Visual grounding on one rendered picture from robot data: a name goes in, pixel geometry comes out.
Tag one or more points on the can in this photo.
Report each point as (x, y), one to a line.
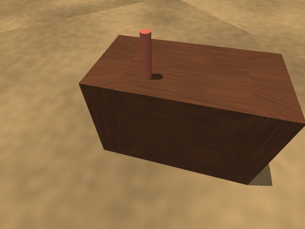
(146, 53)

